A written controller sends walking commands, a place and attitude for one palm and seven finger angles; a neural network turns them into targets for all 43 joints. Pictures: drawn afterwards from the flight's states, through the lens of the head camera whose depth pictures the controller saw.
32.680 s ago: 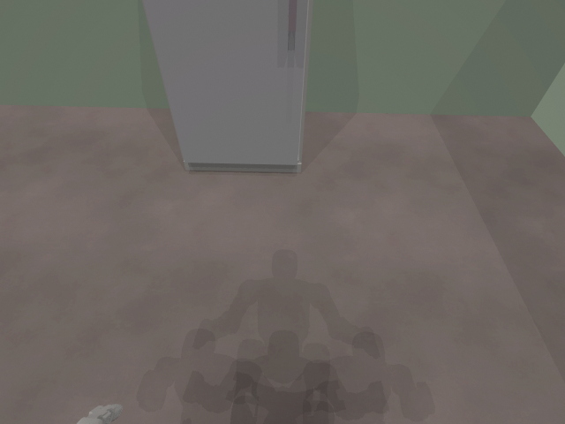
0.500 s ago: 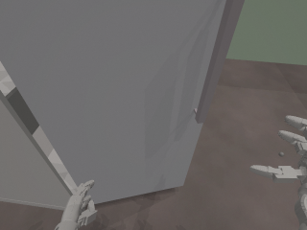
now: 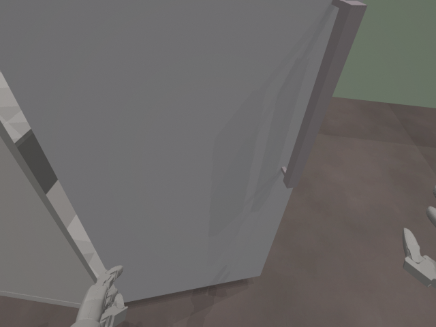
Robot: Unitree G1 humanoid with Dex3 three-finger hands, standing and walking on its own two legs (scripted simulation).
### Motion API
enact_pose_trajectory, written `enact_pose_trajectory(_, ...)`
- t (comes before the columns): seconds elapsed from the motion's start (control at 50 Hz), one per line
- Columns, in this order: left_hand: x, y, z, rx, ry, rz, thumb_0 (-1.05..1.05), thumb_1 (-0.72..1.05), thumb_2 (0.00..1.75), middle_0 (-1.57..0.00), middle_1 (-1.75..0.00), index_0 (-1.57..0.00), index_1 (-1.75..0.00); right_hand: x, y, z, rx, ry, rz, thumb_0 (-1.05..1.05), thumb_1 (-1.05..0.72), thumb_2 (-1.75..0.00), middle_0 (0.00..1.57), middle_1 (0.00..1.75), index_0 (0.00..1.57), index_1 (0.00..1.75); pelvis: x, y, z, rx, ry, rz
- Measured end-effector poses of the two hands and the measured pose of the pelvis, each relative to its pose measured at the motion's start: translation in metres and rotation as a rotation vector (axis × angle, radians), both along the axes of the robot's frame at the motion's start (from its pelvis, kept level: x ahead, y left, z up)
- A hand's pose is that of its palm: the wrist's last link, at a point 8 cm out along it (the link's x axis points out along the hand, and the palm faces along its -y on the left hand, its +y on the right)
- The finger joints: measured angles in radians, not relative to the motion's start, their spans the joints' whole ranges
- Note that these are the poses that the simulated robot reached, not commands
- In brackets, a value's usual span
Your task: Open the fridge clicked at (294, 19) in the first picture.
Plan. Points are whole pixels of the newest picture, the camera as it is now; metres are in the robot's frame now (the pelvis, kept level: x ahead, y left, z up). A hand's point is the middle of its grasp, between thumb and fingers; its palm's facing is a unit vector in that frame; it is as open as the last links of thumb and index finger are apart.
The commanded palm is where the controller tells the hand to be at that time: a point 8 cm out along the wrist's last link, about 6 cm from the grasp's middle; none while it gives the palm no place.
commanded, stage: draw the hand back to the body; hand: right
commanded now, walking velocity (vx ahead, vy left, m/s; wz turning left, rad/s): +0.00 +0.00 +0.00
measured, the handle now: (309, 111) +0.48 -0.19 +0.19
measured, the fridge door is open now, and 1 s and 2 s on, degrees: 71 71 71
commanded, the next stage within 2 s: step back with the hand held close in 0.38 s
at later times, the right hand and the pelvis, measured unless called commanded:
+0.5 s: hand (406, 255) +0.19 -0.26 +0.15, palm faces +0.48 +0.80 -0.36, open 7.4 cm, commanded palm +0.14 -0.29 +0.17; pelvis +0.00 +0.01 +0.00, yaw +0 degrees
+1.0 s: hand out of the picture +0.15 -0.30 +0.15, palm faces +0.46 +0.76 -0.47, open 7.4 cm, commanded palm +0.09 -0.33 +0.17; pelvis -0.05 -0.03 -0.01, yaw +0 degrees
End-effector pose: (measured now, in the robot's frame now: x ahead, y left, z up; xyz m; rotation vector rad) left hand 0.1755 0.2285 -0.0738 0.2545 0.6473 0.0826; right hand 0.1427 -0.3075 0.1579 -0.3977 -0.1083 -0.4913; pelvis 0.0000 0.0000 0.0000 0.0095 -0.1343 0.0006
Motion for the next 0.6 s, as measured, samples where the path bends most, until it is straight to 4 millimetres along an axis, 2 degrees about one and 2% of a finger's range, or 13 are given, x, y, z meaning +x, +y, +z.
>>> enact_pose_trajectory(0.1, 0.006, 0.002, 0.0, -0.001, -0.008, -0.012, 0.01, 0.9, 0.9, -0.2, -0.3, -0.2, -0.3, -0.009, 0.005, 0.003, -0.017, -0.002, -0.014, 0.01, -0.74, -0.83, 0.22, 0.39, 0.21, 0.39, 0.001, 0.005, 0.0, 0.0, -0.001, -0.006)
enact_pose_trajectory(0.22, 0.009, 0.002, -0.002, -0.008, -0.005, -0.021, 0.01, 0.9, 0.9, -0.2, -0.3, -0.2, -0.3, -0.008, 0.008, 0.004, -0.012, -0.015, -0.035, 0.01, -0.84, -0.88, 0.21, 0.33, 0.21, 0.33, 0.0, 0.011, 0.0, -0.002, -0.002, -0.012)
enact_pose_trajectory(0.52, 0.0, 0.01, -0.007, -0.011, 0.014, 0.007, 0.01, 0.9, 0.9, -0.2, -0.3, -0.2, -0.3, -0.001, 0.016, 0.004, -0.018, -0.006, -0.001, 0.02, -0.89, -0.9, 0.21, 0.3, 0.21, 0.31, 0.002, 0.014, -0.001, -0.004, -0.004, -0.005)
enact_pose_trajectory(0.6, -0.002, 0.01, -0.008, -0.012, 0.026, 0.007, 0.01, 0.9, 0.9, -0.2, -0.3, -0.2, -0.3, 0.005, 0.015, 0.015, -0.069, -0.049, 0.013, 0.02, -0.89, -0.9, 0.21, 0.3, 0.21, 0.31, -0.003, 0.012, -0.003, 0.007, 0.037, -0.013)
